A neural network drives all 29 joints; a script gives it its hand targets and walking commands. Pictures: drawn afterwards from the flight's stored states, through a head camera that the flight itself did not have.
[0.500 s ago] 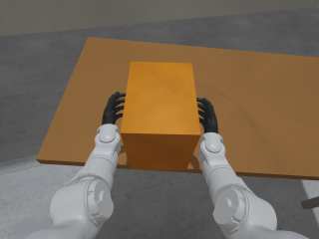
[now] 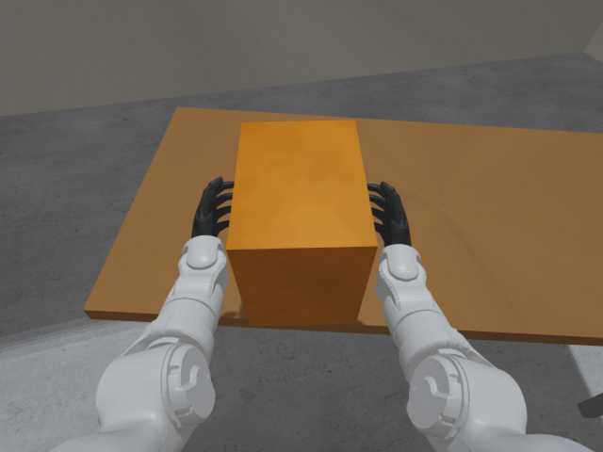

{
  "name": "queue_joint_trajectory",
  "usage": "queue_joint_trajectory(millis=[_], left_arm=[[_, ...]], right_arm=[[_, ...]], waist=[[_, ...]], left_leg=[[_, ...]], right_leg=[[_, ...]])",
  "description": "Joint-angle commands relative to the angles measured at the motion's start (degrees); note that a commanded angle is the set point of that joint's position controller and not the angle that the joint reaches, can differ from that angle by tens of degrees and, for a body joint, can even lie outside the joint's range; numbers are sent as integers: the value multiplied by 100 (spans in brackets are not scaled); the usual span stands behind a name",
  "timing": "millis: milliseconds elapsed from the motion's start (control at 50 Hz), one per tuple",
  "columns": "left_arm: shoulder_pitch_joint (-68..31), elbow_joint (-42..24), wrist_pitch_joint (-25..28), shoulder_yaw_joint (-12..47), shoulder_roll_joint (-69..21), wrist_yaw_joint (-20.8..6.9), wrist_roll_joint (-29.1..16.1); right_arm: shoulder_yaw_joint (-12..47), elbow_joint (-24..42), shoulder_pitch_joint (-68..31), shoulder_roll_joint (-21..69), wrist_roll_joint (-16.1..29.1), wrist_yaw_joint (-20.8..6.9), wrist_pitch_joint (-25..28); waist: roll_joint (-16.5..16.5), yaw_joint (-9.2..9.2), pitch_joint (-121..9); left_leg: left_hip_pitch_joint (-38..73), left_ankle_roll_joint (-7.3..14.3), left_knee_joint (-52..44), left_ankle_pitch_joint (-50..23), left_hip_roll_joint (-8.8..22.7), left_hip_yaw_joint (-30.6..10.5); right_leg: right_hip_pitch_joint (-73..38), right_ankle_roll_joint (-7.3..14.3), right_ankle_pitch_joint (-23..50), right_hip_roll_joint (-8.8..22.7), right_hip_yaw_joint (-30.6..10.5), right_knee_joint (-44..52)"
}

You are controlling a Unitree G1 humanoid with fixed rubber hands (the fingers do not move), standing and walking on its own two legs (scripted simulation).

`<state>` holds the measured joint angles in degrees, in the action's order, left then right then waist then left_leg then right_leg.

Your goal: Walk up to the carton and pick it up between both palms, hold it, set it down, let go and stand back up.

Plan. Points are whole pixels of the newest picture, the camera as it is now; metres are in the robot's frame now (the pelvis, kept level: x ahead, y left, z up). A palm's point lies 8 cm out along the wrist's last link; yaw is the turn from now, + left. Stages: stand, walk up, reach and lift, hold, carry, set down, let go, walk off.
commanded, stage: reach and lift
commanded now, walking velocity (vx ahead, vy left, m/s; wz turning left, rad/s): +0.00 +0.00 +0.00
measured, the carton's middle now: (300, 226) +0.45 +0.00 +0.03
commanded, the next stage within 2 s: hold in 1.74 s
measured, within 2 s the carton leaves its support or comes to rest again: neither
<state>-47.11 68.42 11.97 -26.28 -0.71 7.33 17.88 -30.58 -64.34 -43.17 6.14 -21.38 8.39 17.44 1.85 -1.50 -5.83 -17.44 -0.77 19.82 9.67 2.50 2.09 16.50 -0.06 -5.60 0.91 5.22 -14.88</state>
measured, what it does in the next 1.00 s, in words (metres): stands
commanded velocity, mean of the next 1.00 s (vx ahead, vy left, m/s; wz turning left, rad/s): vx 0.00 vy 0.00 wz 0.00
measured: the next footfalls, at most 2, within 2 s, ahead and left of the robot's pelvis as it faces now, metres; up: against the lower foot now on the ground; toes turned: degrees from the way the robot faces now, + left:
none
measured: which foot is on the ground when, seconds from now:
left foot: down 0.00-1.00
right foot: down 0.00-1.00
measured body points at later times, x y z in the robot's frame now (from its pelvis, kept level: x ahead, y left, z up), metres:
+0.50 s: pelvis +0.00 +0.00 +0.00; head -0.02 +0.03 +0.45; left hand +0.40 +0.14 +0.09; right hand +0.39 -0.13 +0.10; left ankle +0.00 +0.12 -0.75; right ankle +0.01 -0.12 -0.75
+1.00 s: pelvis -0.02 +0.01 +0.00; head -0.05 +0.04 +0.45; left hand +0.36 +0.15 +0.13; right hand +0.35 -0.12 +0.13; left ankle +0.00 +0.12 -0.75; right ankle +0.01 -0.12 -0.75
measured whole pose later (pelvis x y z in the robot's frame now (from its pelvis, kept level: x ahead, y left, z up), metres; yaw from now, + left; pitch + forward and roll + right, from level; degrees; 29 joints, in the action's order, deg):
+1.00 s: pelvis -0.02 +0.01 +0.00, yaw +1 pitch -8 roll -1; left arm -30.7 18.6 -27.0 -15.9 -6.5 4.6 19.3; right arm -2.0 -38.0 -33.3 1.9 4.9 10.8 -5.9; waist 3.8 -4.8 2.8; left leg -2.1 0.1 21.0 11.2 1.7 1.3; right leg 0.1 -1.1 -6.5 1.4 5.1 -14.5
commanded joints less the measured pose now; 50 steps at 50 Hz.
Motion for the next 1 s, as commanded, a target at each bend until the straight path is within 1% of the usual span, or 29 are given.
queue_joint_trajectory(millis=[0,40,80,140,200,240,260,320,340,360,400,420,440,480,500,520,560,640,660,700,720,760,800,820,840,860,880,900,980], left_arm=[[-3513,-632,140,1524,-3470,-1082,325],[-3638,-765,56,1446,-3418,-1086,340],[-3504,-949,-86,1474,-3397,-1107,337],[-3312,-1154,-326,1583,-3466,-1110,353],[-3267,-1421,-519,1628,-3503,-1126,326],[-3075,-1583,-655,1741,-3539,-1135,274],[-3177,-1786,-673,1910,-3637,-1122,175],[-2839,-2070,-899,2149,-3770,-1113,114],[-3021,-2200,-940,2241,-3778,-1121,23],[-3020,-2366,-984,2377,-3872,-1112,-32],[-2953,-2545,-1112,2580,-3946,-1095,-125],[-2725,-2695,-1236,2668,-3979,-1090,-130],[-2799,-2821,-1340,2750,-3969,-1102,-187],[-2694,-3021,-1579,2848,-3987,-1140,-251],[-2917,-2981,-1692,2874,-3937,-1164,-296],[-2753,-3155,-1812,2894,-3966,-1173,-301],[-2714,-3390,-2044,2989,-3972,-1196,-342],[-2277,-4021,-2480,3220,-4090,-1269,-364],[-2429,-4038,-2567,3211,-4014,-1307,-371],[-2084,-4348,-2781,3273,-4045,-1331,-297],[-1954,-4393,-2904,3239,-4024,-1364,-257],[-1675,-4697,-3128,3343,-4030,-1416,-268],[-1612,-4835,-3315,3395,-3985,-1462,-291],[-1715,-5027,-3386,3520,-4025,-1467,-353],[-1678,-5176,-3453,3644,-4046,-1452,-410],[-1899,-5314,-3469,3714,-4028,-1437,-472],[-1761,-5386,-3515,3823,-4076,-1413,-514],[-1793,-5558,-3538,3923,-4112,-1386,-560],[-2011,-5711,-3661,4028,-4065,-1343,-623]], right_arm=[[1624,600,-3624,3092,-315,-870,276],[1629,577,-3658,3135,-278,-894,178],[1682,660,-3528,3103,-176,-901,64],[1856,857,-3526,3072,4,-903,-52],[2034,1014,-3545,3073,149,-913,-142],[2236,1167,-3484,3042,336,-915,-195],[2330,1308,-3567,3059,417,-917,-177],[2661,1461,-3372,3023,736,-883,-313],[2761,1600,-3583,3064,805,-871,-326],[2821,1637,-3495,3066,889,-862,-368],[3007,1830,-3542,3044,1070,-847,-450],[3145,1899,-3395,3018,1211,-826,-531],[3245,2006,-3475,3030,1314,-797,-599],[3427,2232,-3485,3016,1507,-738,-760],[3400,2298,-3743,2990,1552,-720,-832],[3459,2306,-3533,3001,1629,-702,-932],[3527,2513,-3585,2918,1792,-676,-1064],[3852,2881,-3231,2838,2166,-560,-1318],[3852,2974,-3416,2818,2180,-534,-1358],[3976,3052,-3023,2764,2325,-505,-1496],[3972,3143,-3009,2688,2355,-489,-1543],[4134,3495,-2896,2614,2476,-435,-1606],[4233,3740,-2941,2580,2547,-402,-1672],[4290,3969,-3094,2577,2593,-402,-1670],[4407,4170,-3148,2570,2666,-397,-1675],[4491,4312,-3313,2624,2687,-398,-1687],[4594,4519,-3288,2640,2726,-395,-1692],[4690,4690,-3338,2666,2788,-394,-1713],[4635,4747,-3366,2681,2707,-391,-1872]], waist=[[-308,-34,-2990],[-275,-4,-2836],[-230,-23,-2726],[-288,15,-2657],[-177,45,-2593],[-187,59,-2554],[-243,51,-2745],[-232,-18,-2622],[-185,4,-2723],[-236,-54,-2775],[-243,-81,-2693],[-224,-113,-2567],[-247,-117,-2532],[-166,-129,-2383],[-190,-121,-2258],[-148,-167,-2090],[-261,-163,-2017],[-304,-305,-1978],[-292,-312,-1899],[-369,-360,-1697],[-364,-359,-1497],[-329,-396,-1496],[-292,-416,-1331],[-328,-412,-1386],[-340,-412,-1432],[-309,-389,-1564],[-302,-405,-1585],[-345,-379,-1720],[-258,-441,-1636]], left_leg=[[284,-189,-261,-1150,-216,350],[259,-154,-324,-989,-236,373],[287,-128,-390,-875,-246,390],[434,-124,-382,-975,-269,404],[561,-102,-395,-1046,-295,405],[656,-104,-372,-1170,-303,389],[708,-137,-341,-1284,-293,369],[1017,-172,-251,-1578,-300,318],[993,-161,-235,-1585,-316,313],[1081,-188,-219,-1636,-315,290],[1209,-198,-171,-1696,-309,238],[1396,-205,-138,-1858,-299,206],[1391,-211,-121,-1843,-325,200],[1397,-165,-153,-1687,-346,171],[1255,-141,-221,-1341,-367,171],[1325,-127,-238,-1320,-359,152],[1409,-166,-233,-1287,-379,149],[1883,-246,-78,-1845,-380,64],[1800,-231,-88,-1707,-414,75],[1956,-265,-100,-1791,-407,35],[1922,-256,-133,-1686,-411,37],[2033,-276,-96,-1825,-409,5],[1972,-242,-104,-1642,-425,4],[1957,-260,-97,-1623,-411,-18],[2006,-268,-59,-1667,-415,-30],[1983,-247,-62,-1547,-423,-30],[2048,-243,-32,-1574,-416,-51],[2113,-247,-2,-1624,-411,-66],[2004,-169,-149,-926,-382,-87]], right_leg=[[-2300,39,2007,-170,-95,-399],[-2329,16,1838,-144,-108,-371],[-2442,-5,1730,-133,-125,-343],[-2522,-17,1781,-153,-117,-315],[-2619,-55,1804,-172,-103,-281],[-2704,-54,1933,-184,-118,-273],[-2687,-57,2017,-203,-98,-306],[-2802,-30,2173,-249,-113,-253],[-2788,-62,2181,-258,-100,-267],[-2781,-52,2215,-269,-100,-269],[-2717,-35,2174,-296,-99,-240],[-2745,-31,2270,-322,-97,-225],[-2728,-52,2230,-313,-107,-200],[-2762,-90,2150,-312,-122,-175],[-2649,-104,1810,-279,-126,-130],[-2699,-103,1850,-292,-128,-142],[-2640,-98,1692,-299,-116,-123],[-2710,-102,2000,-385,-49,-122],[-2646,-126,1869,-362,-51,-98],[-2714,-119,1893,-380,-24,-104],[-2648,-117,1736,-377,-12,-64],[-2670,-129,1797,-419,44,-76],[-2599,-148,1666,-407,66,-69],[-2522,-141,1562,-423,103,-83],[-2465,-131,1571,-431,105,-84],[-2404,-148,1445,-425,109,-85],[-2394,-141,1495,-435,117,-98],[-2359,-130,1498,-445,118,-113],[-2051,-144,902,-400,125,-60]])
